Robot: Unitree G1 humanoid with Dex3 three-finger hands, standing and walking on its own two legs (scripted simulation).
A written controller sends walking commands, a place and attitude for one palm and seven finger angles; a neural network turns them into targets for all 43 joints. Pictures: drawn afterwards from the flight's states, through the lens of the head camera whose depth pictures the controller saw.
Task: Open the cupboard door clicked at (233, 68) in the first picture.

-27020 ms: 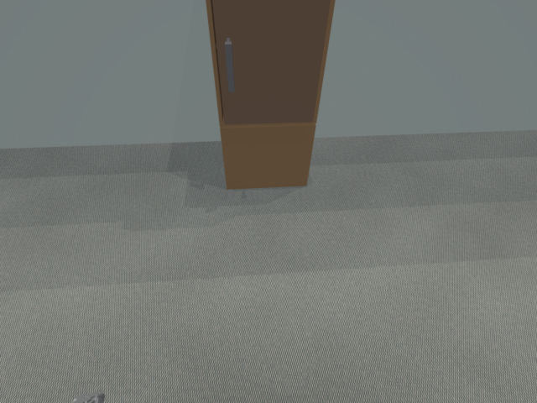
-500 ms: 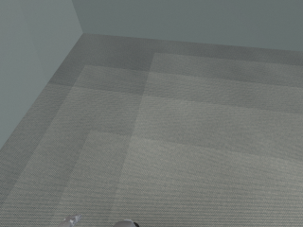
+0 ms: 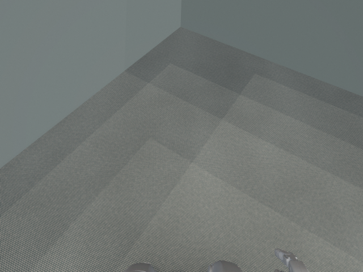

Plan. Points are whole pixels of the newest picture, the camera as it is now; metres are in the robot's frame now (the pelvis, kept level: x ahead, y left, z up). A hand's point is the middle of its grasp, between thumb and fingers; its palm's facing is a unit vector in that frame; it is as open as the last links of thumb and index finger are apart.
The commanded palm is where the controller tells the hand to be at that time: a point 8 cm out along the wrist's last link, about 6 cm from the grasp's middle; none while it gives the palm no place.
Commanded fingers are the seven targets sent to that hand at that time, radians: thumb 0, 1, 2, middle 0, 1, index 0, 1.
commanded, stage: turn to face it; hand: left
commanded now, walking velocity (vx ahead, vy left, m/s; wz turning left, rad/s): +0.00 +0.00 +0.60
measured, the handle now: out of the picture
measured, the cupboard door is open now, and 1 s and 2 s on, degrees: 43 43 43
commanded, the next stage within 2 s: none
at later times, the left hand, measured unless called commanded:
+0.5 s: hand out of the picture +0.03 +0.14 -0.14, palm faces +0.32 -0.92 -0.24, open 7.4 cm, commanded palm none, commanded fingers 0.00 0.90 0.90 -0.20 -0.30 -0.20 -0.30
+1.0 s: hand out of the picture +0.01 +0.13 -0.13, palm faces +0.56 -0.77 -0.31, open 7.4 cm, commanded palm none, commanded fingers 0.00 0.90 0.90 -0.20 -0.30 -0.20 -0.30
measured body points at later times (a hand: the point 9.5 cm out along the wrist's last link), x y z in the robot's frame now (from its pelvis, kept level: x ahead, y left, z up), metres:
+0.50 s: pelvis +0.02 -0.07 +0.02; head +0.08 -0.06 +0.46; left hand +0.02 +0.18 -0.13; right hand +0.18 -0.29 -0.13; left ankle -0.03 +0.06 -0.68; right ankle +0.04 -0.16 -0.72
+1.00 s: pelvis +0.05 -0.10 +0.01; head +0.11 -0.09 +0.45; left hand -0.02 +0.17 -0.11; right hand +0.26 -0.26 -0.15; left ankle -0.05 +0.01 -0.66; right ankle +0.10 -0.18 -0.72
